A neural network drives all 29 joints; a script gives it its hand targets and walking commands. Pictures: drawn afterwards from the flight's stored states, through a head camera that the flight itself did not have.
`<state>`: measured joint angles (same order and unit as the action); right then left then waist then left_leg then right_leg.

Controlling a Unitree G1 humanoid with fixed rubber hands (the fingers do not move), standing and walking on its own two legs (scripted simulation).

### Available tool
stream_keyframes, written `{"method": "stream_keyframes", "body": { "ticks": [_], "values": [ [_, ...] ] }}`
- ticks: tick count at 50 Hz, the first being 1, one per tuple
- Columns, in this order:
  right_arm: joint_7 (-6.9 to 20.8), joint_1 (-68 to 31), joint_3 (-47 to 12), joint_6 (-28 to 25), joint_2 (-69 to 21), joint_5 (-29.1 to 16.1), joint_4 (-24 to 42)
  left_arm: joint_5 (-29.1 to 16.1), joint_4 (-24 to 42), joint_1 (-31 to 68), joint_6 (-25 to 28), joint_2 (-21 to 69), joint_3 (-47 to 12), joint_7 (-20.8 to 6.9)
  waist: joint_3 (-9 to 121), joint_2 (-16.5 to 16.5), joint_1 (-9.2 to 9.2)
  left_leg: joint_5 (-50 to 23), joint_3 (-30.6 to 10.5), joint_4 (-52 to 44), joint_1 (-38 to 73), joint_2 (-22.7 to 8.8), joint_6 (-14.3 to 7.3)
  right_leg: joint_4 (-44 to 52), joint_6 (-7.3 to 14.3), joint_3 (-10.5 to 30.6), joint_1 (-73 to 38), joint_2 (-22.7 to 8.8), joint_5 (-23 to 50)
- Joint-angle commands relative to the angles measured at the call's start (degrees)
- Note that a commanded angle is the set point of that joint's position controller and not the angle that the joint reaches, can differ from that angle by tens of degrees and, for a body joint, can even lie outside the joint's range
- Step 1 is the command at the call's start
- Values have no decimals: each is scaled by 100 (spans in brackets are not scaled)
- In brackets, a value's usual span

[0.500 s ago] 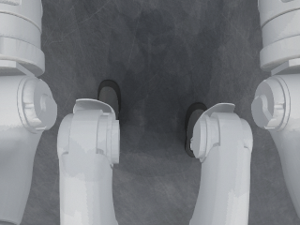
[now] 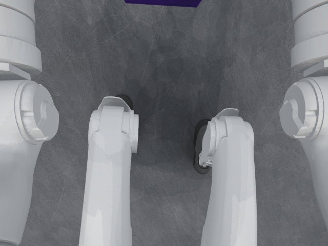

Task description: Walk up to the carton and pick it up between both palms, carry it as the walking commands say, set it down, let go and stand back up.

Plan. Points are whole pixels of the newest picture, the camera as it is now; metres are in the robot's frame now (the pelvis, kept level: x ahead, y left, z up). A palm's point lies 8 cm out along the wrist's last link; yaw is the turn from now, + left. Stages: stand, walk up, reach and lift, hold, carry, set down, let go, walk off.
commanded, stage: set down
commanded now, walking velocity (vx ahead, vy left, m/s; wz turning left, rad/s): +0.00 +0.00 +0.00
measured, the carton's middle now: out of the picture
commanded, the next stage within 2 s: let go in 0.74 s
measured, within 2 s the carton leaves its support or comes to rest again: neither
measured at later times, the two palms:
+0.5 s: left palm out of the picture +0.57 +0.27 +0.04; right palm out of the picture +0.62 -0.11 +0.05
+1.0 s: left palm out of the picture +0.53 +0.26 +0.09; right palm out of the picture +0.56 -0.15 +0.09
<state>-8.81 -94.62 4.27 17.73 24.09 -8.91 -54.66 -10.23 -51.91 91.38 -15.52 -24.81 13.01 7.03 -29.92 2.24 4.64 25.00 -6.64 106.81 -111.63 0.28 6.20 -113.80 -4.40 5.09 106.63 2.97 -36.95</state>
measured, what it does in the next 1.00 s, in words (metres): rises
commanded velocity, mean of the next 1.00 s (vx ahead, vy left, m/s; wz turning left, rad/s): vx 0.00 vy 0.00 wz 0.00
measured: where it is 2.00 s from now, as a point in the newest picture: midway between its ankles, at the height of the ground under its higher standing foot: (162, 144)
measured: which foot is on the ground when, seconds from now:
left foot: down 0.00-1.00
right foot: down 0.00-1.00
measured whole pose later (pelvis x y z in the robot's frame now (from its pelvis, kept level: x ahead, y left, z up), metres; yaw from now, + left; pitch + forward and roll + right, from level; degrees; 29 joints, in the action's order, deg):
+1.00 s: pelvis +0.02 +0.01 +0.21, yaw +0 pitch +25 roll -1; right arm -6.3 -70.6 7.1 21.4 20.0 -0.2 -35.8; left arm -2.2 -34.7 69.0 -20.4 -22.0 16.1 0.5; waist -30.0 2.2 2.9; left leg 11.7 -5.0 57.9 -71.0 -1.4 4.3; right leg -63.5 -3.4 3.8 67.2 0.3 -21.0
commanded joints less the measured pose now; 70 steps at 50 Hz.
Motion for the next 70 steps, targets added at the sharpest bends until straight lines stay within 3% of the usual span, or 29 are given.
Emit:
{"method": "stream_keyframes", "body": {
  "ticks": [1,3,5,10,13,16,17,18,20,27,29,38,39,40,43,45,46,48,49,50,52,53,54,58,62,63,65,69,70],
  "values": [
    [-89,-2223,42,-7,894,-53,1751,39,1493,1583,-27,-1061,267,40,11753,211,336,-1795,1491,-1291,5084,323,-279,2070,165,-1075,-3834,297,1836],
    [-64,-2277,-8,73,888,-101,1944,178,1597,1717,-63,-1401,489,51,12000,68,628,-2039,1557,-1315,5422,335,-326,2238,127,-962,-3839,305,1953],
    [-135,-2190,41,129,1096,78,2243,92,1864,1580,-126,-1308,548,24,12645,367,436,-2412,1555,-1383,5545,401,-343,2397,117,-935,-4458,319,2395],
    [-66,-2023,52,348,987,-13,1975,63,1688,1536,-315,-1220,466,-67,12299,0,479,-2491,1560,-1926,6029,429,-318,2950,126,-939,-4268,327,2320],
    [-35,-2108,-8,370,883,-5,2108,86,1676,1521,-354,-1220,558,-106,12432,267,564,-2637,1570,-2227,5976,492,-357,3193,108,-887,-4833,301,2751],
    [-32,-2011,147,394,1018,125,1968,162,1798,1764,-378,-1383,705,-123,12650,403,421,-2588,1519,-2502,6378,457,-339,3537,92,-909,-4980,329,2659],
    [-49,-2015,254,395,1100,86,2234,182,2116,1623,-405,-1369,589,-87,12923,146,362,-2783,1490,-2695,6719,481,-350,3653,90,-924,-5315,343,2937],
    [-19,-2149,74,428,839,41,2111,46,1820,1799,-425,-1290,517,-123,12483,385,423,-2805,1503,-2787,6585,502,-399,3760,32,-929,-5022,325,2743],
    [53,-1932,328,446,1123,143,1689,89,1696,1791,-485,-1131,431,-167,12410,-108,240,-2779,1450,-2924,7008,435,-314,3901,143,-941,-4888,330,2727],
    [172,-2108,615,501,1336,254,1701,267,1725,1945,-584,-1190,377,-180,12088,-293,166,-2392,1378,-3905,7912,416,-311,4874,153,-919,-5230,346,2264],
    [257,-2011,687,495,1262,237,1155,293,1529,2047,-583,-895,416,-227,11693,-468,86,-2129,1428,-4169,7926,421,-265,5110,201,-907,-5134,348,2007],
    [550,-1546,940,339,911,956,348,767,641,1381,-459,-519,861,-439,10620,-188,69,-2133,1297,-4873,7853,373,-249,5801,185,-1002,-5254,339,1978],
    [605,-1423,881,356,729,809,545,863,842,1264,-437,-584,895,-494,10596,-327,236,-2384,1383,-4833,7935,409,-285,5775,187,-972,-5196,358,2082],
    [581,-1037,1070,295,802,1025,640,905,947,1019,-412,-609,854,-507,10898,-319,-3,-2646,1325,-4885,8172,419,-299,5860,161,-1053,-5504,388,2366],
    [481,292,989,226,648,1136,1529,1073,1841,-331,-337,-560,764,-579,12355,-257,19,-3958,1313,-4774,9445,482,-350,5838,158,-1001,-6337,443,3433],
    [326,675,879,233,407,947,1990,981,2020,-723,-338,-599,454,-672,12271,-177,-45,-3958,1325,-4865,9490,500,-443,5937,87,-982,-6669,465,3702],
    [212,785,841,146,290,847,2997,907,2813,-1058,-222,-551,361,-718,12524,-176,81,-4370,1340,-4881,9360,572,-468,5898,118,-780,-7343,422,4511],
    [96,1382,744,118,187,894,3996,693,3504,-1721,-177,-653,59,-778,13138,45,-74,-4707,1240,-4901,9722,598,-605,5820,44,-779,-7947,435,4957],
    [52,1728,817,157,293,945,4335,633,3726,-1743,-182,-826,57,-791,12901,202,-169,-4545,1274,-4904,9561,608,-596,5850,-11,-812,-8126,393,4898],
    [57,1797,751,219,167,793,4318,714,3665,-1945,-212,-893,98,-779,12170,-120,92,-4198,1291,-5091,9501,601,-647,5987,-3,-727,-7729,391,4382],
    [84,2919,490,230,-9,591,4678,682,4203,-2933,-216,-735,-106,-829,12140,-296,162,-4263,1232,-5196,10137,615,-622,6152,30,-799,-7816,408,4191],
    [162,3517,355,208,-120,574,4964,611,4350,-3318,-242,-609,-227,-796,12211,-213,2,-4381,1070,-5247,10417,607,-654,6229,44,-830,-8019,455,4336],
    [193,3459,376,145,-37,614,4815,647,4032,-3264,-222,-618,-128,-821,11098,-236,39,-3847,1076,-5345,9777,557,-655,6373,50,-759,-7567,387,3849],
    [304,5533,255,-178,-360,777,5223,717,4126,-5433,43,-217,-358,-928,10744,-279,27,-3792,958,-5752,10366,540,-613,6761,40,-759,-8282,341,3916],
    [500,6012,459,-479,-604,945,4162,740,3435,-5790,388,164,-433,-1085,7691,-71,-14,-2477,903,-6254,9241,376,-578,7129,112,-704,-7306,240,2768],
    [596,5619,269,-540,-857,744,4151,837,3380,-5659,480,68,-345,-1110,6938,-123,122,-1788,967,-6406,8852,319,-663,7216,132,-688,-7100,243,2169],
    [728,6186,304,-509,-959,918,3206,1006,2549,-6185,428,310,-403,-1197,5574,-248,15,-486,1062,-6811,8330,251,-573,7640,252,-751,-6576,136,863],
    [934,7751,395,-728,-1039,1137,2581,1004,2629,-7515,558,741,-556,-1257,5204,-552,-335,-170,1040,-7200,9156,216,-329,8114,396,-834,-7011,36,544],
    [962,7714,419,-827,-937,1077,2669,1120,2746,-7601,674,733,-518,-1221,5116,-699,-210,-402,1206,-7303,9144,258,-281,8202,395,-821,-7156,112,796]
  ]
}}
